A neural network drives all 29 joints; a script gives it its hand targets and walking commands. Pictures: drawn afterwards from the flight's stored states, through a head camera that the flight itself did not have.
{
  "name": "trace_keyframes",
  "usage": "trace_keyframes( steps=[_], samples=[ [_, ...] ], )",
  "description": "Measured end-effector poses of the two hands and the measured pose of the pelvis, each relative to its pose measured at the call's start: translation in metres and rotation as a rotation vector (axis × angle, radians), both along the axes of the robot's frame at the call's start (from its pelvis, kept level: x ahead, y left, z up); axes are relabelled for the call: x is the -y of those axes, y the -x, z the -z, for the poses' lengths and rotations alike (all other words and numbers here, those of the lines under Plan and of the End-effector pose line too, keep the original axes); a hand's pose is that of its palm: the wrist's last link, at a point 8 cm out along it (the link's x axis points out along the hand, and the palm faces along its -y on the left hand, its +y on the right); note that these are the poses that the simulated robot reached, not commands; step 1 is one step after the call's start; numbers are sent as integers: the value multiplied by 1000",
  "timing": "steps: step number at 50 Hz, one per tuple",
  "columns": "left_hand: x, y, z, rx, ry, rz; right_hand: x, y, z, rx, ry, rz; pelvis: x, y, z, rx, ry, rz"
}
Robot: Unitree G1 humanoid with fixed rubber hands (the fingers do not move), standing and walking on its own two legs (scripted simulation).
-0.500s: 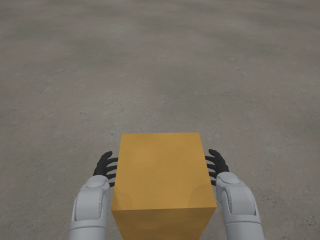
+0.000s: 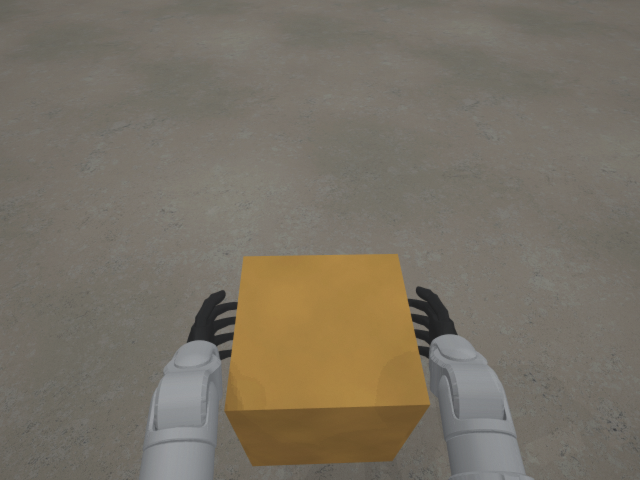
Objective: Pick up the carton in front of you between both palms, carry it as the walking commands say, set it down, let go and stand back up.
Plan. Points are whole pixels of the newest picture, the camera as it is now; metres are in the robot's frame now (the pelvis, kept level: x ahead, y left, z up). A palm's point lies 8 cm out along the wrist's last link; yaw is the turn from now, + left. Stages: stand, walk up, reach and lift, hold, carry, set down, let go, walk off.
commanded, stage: hold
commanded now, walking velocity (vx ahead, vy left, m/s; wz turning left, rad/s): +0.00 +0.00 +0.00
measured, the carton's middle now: (322, 364) +0.30 +0.00 -0.04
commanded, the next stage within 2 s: set down in 0.66 s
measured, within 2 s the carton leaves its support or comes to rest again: neither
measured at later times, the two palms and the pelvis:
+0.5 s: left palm (187, 388) +0.23 +0.16 +0.04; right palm (446, 379) +0.23 -0.14 +0.04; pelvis -0.05 +0.01 +0.00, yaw +1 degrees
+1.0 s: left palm (192, 362) +0.27 +0.16 +0.02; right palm (426, 347) +0.28 -0.13 +0.02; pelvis -0.04 +0.00 -0.01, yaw +5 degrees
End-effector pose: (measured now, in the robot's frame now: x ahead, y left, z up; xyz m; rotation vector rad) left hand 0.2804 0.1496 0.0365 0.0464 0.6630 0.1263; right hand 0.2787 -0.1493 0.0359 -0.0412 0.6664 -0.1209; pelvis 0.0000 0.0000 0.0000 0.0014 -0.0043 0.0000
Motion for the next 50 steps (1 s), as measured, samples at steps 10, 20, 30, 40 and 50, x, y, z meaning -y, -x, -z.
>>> trace_keyframes(
  steps=[10, 20, 30, 40, 50],
  samples=[
    [-5, 23, -2, 0, -13, 10, -5, 24, -1, 0, 3, -3, -5, 17, -5, 106, 6, 2],
    [-7, 44, -5, 10, -10, 10, -7, 45, -4, 10, 5, -1, -8, 42, -2, 158, 4, 1],
    [-13, 56, -12, 26, -11, -35, -13, 44, -11, 27, -10, -39, -3, 54, 2, 192, -7, -44],
    [-20, 49, -20, 39, 16, -99, -21, 22, -20, 37, -40, -65, 4, 48, 3, 204, -8, -86],
    [-15, 9, 13, -11, 28, -71, -15, -5, 16, -12, -61, -10, 2, 43, 10, 118, 4, -85]
  ],
)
